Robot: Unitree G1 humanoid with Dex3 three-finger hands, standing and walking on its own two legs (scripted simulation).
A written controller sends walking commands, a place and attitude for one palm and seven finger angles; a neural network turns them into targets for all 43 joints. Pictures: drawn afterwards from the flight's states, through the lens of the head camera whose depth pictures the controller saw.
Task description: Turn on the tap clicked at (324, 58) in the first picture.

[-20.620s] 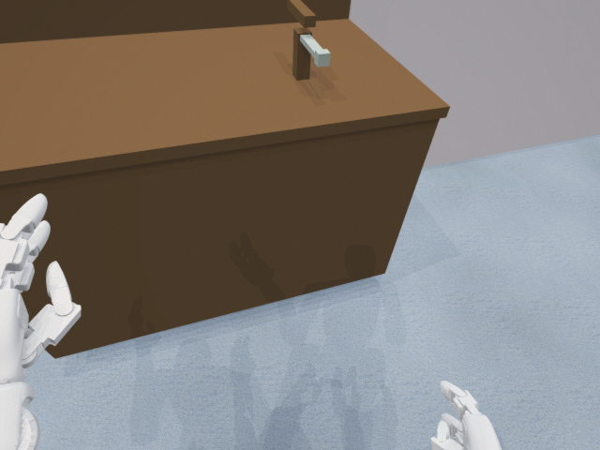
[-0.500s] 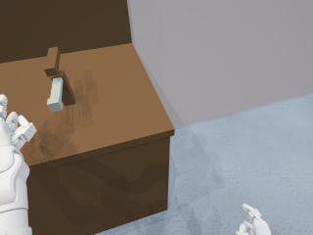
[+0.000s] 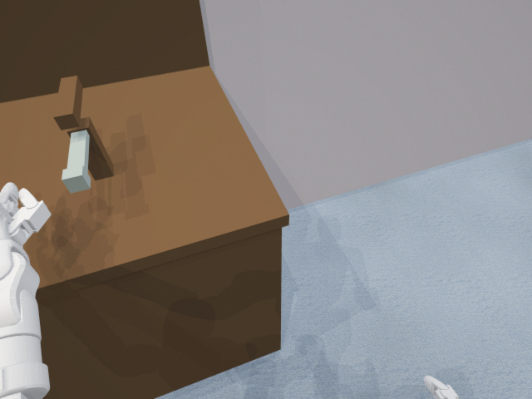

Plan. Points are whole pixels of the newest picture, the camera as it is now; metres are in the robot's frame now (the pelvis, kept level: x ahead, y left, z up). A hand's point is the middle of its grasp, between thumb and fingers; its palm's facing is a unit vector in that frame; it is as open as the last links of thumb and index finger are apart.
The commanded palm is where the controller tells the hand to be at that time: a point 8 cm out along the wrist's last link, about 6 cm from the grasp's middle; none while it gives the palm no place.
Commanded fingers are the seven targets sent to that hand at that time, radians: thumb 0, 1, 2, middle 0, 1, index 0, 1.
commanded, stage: reach beside the lever's end, fingers flat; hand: left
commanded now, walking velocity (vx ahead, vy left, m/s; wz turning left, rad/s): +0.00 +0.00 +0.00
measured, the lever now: (76, 179) +0.38 +0.32 +0.15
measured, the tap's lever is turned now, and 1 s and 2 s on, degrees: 0 0 23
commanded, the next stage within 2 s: push the lever round in 0.18 s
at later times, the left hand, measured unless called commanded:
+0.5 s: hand (52, 207) +0.32 +0.33 +0.15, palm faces +0.59 -0.81 -0.06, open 7.8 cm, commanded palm +0.27 +0.36 +0.15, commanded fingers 0.00 0.90 0.90 -0.15 -0.15 -0.15 -0.15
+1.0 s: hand (71, 204) +0.33 +0.30 +0.15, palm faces +0.59 -0.81 -0.05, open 7.8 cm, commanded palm +0.28 +0.34 +0.15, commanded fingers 0.00 0.90 0.90 -0.15 -0.15 -0.15 -0.15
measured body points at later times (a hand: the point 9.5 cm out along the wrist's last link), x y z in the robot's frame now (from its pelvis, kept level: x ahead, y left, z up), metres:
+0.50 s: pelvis +0.00 +0.01 +0.00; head +0.00 -0.01 +0.45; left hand +0.29 +0.37 +0.15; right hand +0.16 -0.24 -0.10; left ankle +0.01 +0.13 -0.73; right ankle -0.01 -0.09 -0.73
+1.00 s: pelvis +0.00 +0.00 +0.00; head +0.00 -0.02 +0.45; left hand +0.29 +0.34 +0.16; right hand +0.16 -0.25 -0.10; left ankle +0.01 +0.13 -0.73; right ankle -0.01 -0.09 -0.73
